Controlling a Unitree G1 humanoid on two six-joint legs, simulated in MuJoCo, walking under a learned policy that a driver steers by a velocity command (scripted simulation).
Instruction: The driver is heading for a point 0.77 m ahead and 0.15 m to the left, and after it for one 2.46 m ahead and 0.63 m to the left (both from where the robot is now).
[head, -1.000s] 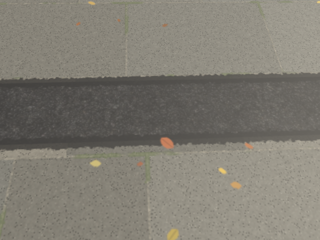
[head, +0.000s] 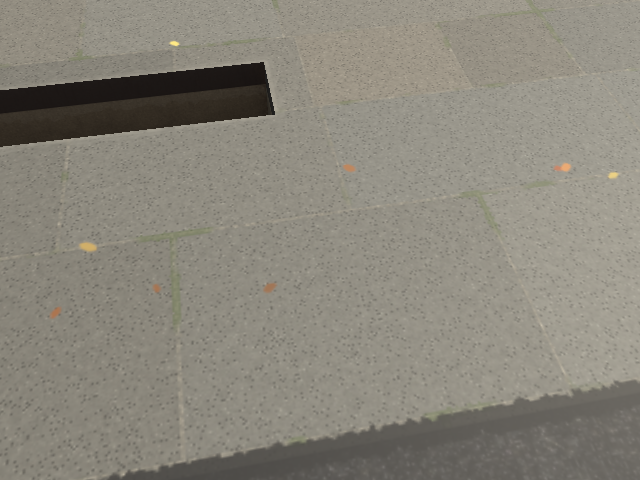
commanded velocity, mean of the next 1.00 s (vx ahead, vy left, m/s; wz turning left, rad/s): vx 0.50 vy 0.00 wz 0.15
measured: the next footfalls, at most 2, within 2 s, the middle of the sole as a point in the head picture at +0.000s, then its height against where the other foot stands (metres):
right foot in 0.48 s outside the picture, level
left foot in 1.04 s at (314, 374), level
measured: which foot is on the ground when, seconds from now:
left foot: down 0.00-0.48, up 0.50-1.00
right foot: up 0.00-0.46, down 0.48-1.00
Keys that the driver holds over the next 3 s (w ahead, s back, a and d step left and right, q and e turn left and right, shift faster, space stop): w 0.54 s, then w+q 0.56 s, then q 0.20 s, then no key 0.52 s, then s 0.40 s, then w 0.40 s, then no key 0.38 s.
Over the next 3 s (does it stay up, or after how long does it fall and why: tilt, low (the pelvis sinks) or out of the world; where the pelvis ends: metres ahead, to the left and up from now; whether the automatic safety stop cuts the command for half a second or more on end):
stays up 0.82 0.01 0.01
